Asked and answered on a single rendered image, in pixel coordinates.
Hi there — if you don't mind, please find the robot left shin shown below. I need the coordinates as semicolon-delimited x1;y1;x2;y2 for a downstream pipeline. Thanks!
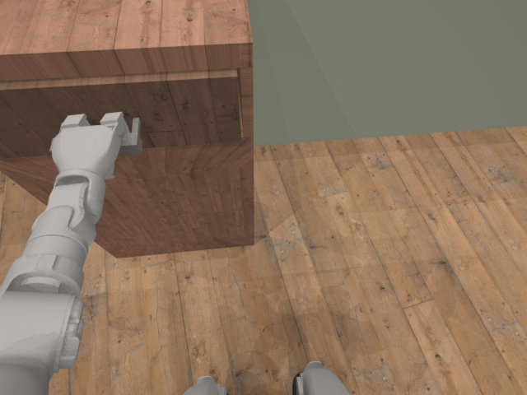
197;376;218;385

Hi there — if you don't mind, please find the handle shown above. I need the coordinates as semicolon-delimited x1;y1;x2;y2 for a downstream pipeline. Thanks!
49;118;142;156

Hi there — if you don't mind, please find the right robot thigh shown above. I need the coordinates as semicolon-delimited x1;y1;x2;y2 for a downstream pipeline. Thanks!
296;368;350;395

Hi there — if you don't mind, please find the cabinet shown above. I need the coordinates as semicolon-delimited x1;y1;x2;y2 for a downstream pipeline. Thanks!
0;0;254;258

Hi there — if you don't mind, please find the robot left hand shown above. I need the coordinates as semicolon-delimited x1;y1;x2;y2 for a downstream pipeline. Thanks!
52;112;130;180

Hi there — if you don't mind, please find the robot left forearm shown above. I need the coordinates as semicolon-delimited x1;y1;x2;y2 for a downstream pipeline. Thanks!
0;170;106;299

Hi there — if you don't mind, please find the drawer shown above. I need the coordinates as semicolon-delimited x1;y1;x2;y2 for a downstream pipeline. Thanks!
0;68;241;159

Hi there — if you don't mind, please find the robot left upper arm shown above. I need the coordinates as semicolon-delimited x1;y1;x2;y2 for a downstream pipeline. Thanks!
0;291;84;395

